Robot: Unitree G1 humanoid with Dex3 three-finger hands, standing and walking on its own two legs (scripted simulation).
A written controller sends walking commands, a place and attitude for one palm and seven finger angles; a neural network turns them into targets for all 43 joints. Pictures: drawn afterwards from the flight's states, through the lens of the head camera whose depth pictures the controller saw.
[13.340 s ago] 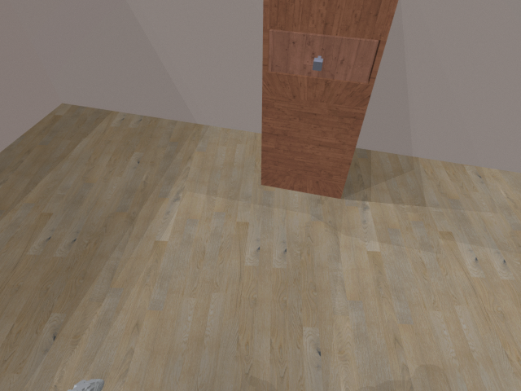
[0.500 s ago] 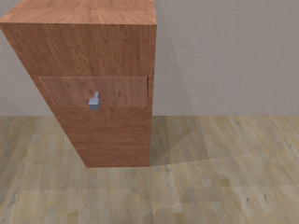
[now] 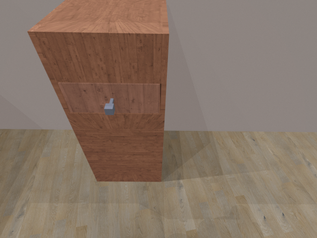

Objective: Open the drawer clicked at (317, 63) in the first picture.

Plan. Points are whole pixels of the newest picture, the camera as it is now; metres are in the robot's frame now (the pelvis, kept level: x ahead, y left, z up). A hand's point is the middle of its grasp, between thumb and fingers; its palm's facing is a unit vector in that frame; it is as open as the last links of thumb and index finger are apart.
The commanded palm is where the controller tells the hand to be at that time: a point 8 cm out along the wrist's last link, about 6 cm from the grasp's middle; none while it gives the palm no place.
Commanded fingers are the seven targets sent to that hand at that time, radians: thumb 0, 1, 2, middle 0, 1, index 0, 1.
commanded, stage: come to a stop and stand still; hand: left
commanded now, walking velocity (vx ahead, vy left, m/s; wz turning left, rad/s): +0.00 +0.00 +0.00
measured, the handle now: (110, 105) +0.59 +0.23 -0.03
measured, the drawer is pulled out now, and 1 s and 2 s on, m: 0.00 0.00 0.00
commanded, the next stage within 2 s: look again from close up in 0.20 s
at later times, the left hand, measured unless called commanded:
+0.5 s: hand out of the picture +0.00 +0.14 -0.17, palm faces +0.04 -0.99 -0.15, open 7.3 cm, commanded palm none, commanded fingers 0.00 0.90 0.90 -0.20 -0.30 -0.20 -0.30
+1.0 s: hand out of the picture +0.08 +0.18 -0.14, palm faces -0.07 -0.92 -0.38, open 7.3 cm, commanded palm +0.14 +0.20 -0.05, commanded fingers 0.00 0.76 0.84 -0.21 -0.39 -0.21 -0.39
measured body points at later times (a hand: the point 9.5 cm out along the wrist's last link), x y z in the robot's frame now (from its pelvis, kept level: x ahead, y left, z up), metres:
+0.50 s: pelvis +0.02 -0.02 +0.00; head +0.02 -0.01 +0.45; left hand +0.00 +0.19 -0.16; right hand -0.01 -0.22 -0.16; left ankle +0.01 +0.08 -0.74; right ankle +0.06 -0.14 -0.74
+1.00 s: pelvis +0.03 -0.01 +0.00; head +0.03 -0.02 +0.45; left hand +0.08 +0.23 -0.11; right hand +0.05 -0.24 -0.15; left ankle +0.01 +0.08 -0.74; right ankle +0.06 -0.14 -0.74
